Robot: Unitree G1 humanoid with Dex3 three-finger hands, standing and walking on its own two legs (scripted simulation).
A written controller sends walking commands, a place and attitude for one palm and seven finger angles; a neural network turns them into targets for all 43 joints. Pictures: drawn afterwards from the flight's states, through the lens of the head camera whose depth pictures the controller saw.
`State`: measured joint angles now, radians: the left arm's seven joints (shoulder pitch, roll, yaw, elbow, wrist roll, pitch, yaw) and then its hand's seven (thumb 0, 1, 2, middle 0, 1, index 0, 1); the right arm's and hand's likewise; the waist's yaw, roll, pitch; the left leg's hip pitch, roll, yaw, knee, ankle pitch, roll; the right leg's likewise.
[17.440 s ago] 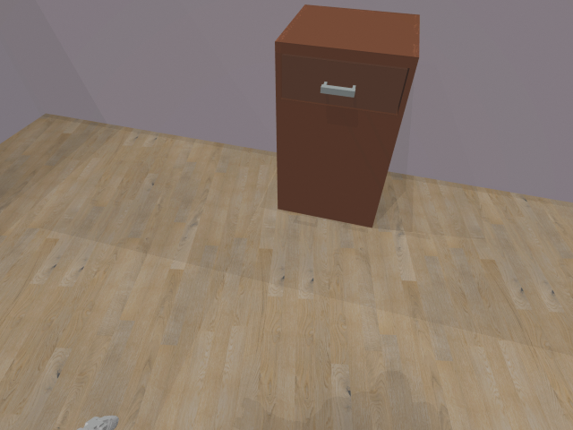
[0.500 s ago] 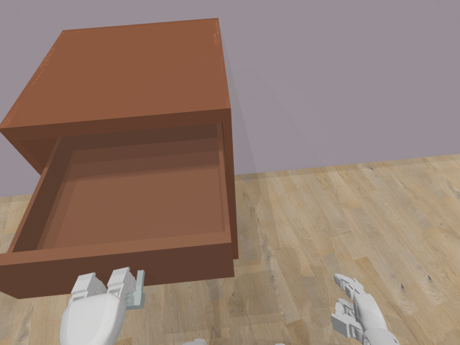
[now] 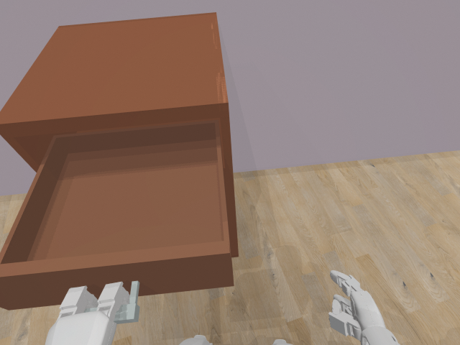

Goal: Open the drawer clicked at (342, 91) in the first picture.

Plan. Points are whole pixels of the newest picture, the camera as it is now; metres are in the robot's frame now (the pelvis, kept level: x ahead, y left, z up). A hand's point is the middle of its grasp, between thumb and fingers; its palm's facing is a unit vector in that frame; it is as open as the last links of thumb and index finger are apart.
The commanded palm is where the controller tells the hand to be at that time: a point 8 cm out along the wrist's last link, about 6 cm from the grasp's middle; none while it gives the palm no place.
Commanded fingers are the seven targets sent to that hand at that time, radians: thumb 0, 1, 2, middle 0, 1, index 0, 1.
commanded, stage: open the thumb to release the handle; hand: left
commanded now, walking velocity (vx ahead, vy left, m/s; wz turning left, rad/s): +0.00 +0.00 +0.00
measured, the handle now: (102, 303) +0.19 +0.23 +0.00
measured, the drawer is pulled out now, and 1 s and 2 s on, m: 0.30 0.30 0.30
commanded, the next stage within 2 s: lift the hand off the handle in 0.46 s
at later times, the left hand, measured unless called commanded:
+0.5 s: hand (102, 340) +0.14 +0.22 -0.02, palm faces -0.04 -0.10 -0.99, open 12.6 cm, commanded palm +0.12 +0.22 +0.03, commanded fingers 0.00 -0.50 0.30 -0.30 -1.20 -0.30 -1.20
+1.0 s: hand (102, 338) +0.14 +0.22 -0.02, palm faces -0.01 -0.09 -1.00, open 13.6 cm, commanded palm +0.13 +0.22 +0.04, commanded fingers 0.00 -0.50 0.30 -0.30 -1.20 -0.30 -1.20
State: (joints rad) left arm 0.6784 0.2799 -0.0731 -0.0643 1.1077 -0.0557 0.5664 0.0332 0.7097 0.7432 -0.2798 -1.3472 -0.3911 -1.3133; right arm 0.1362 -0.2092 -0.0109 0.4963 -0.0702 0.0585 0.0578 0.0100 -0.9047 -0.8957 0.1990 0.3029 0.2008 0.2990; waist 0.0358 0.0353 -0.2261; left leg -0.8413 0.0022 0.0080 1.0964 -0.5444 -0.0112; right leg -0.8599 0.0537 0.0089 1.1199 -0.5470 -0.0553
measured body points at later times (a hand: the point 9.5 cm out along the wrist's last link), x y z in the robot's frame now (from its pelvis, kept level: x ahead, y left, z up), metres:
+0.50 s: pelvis -0.01 -0.01 +0.01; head +0.03 -0.04 +0.45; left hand +0.14 +0.22 +0.03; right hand +0.20 -0.22 -0.09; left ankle -0.01 +0.13 -0.66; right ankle -0.01 -0.09 -0.66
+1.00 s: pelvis -0.02 -0.01 +0.01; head +0.02 -0.04 +0.45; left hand +0.14 +0.22 +0.03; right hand +0.19 -0.22 -0.10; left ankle -0.01 +0.13 -0.66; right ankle -0.01 -0.09 -0.66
